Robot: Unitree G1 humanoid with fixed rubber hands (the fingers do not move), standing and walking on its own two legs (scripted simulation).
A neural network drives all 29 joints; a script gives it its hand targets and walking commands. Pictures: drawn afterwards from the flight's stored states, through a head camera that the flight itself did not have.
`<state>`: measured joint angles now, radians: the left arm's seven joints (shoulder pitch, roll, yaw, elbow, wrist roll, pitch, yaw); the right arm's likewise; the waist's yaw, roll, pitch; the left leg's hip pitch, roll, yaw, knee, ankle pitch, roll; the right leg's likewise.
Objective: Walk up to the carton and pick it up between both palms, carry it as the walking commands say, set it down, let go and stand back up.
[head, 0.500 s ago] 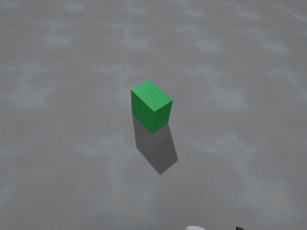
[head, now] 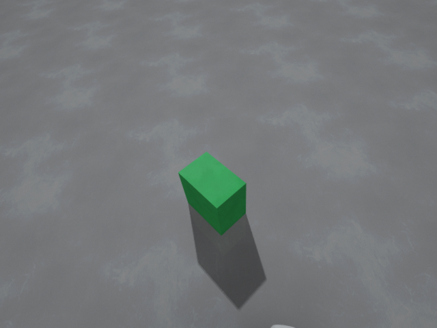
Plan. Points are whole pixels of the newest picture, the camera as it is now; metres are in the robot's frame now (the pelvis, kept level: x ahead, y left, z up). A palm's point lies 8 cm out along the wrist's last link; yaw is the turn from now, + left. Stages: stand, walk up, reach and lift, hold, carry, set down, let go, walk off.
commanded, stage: walk up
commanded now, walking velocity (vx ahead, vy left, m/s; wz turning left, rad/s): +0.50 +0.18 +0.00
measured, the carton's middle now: (213, 194) +0.77 +0.04 -0.63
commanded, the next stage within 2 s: none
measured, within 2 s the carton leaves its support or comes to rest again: neither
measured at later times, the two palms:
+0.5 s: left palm out of the picture +0.17 +0.32 -0.15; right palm (283, 218) +0.36 -0.15 -0.12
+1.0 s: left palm (120, 208) +0.43 +0.26 -0.12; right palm (306, 237) +0.32 -0.20 -0.15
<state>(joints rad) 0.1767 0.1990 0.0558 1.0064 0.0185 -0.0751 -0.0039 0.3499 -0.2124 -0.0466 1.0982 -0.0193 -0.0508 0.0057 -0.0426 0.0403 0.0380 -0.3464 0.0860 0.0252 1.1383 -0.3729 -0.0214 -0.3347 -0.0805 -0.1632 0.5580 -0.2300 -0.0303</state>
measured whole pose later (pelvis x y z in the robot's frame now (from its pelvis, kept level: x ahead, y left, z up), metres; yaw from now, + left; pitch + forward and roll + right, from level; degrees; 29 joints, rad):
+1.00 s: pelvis +0.34 +0.03 +0.01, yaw -1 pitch -1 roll +1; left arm 0.14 0.15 0.03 1.03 0.01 -0.02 0.02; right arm 0.31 -0.19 -0.04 1.07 0.00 0.01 -0.03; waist -0.03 0.05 0.05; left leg -0.18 0.08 0.06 0.52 -0.34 -0.03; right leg -0.24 -0.05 -0.12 0.45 -0.19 -0.02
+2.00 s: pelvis +0.30 +0.07 -0.01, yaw +7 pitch +1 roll +0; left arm 0.19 0.26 0.06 0.90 0.06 0.07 0.02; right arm 0.27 -0.25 -0.07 0.99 -0.03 0.05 -0.06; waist 0.02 -0.02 0.03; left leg -0.38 0.05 0.01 0.71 -0.38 0.01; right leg -0.30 -0.03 -0.18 0.59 -0.31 -0.05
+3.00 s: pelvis +0.43 -0.20 -0.01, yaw +31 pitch -1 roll +3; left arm 0.21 0.24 0.03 0.86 0.03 0.02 0.03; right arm 0.21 -0.29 -0.07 0.90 -0.02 0.07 0.00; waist 0.00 0.02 0.07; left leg -0.37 -0.01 -0.02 0.95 -0.53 -0.04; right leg -0.35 -0.14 -0.06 0.62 -0.26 0.04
